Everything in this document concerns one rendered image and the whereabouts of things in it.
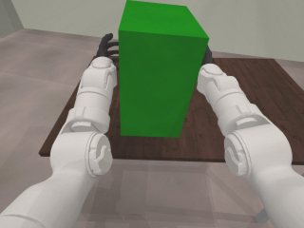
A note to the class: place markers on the robot left upper arm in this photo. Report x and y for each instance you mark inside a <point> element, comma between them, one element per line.
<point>77,160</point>

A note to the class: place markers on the robot right upper arm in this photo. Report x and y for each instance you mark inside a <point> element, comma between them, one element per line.
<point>262,156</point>

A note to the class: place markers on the robot left forearm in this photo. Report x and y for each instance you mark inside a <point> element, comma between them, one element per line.
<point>91,109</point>

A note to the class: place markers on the carton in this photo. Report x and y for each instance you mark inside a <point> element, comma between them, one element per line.
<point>161,48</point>

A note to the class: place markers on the table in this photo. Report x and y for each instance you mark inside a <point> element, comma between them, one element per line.
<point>264,82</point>

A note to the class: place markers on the left robot hand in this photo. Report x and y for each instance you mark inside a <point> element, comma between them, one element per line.
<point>105,45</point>

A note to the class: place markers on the right robot hand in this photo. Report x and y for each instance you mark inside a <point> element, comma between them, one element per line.
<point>207,58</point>

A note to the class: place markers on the robot right forearm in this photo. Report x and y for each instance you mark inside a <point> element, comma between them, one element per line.
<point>228,101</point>

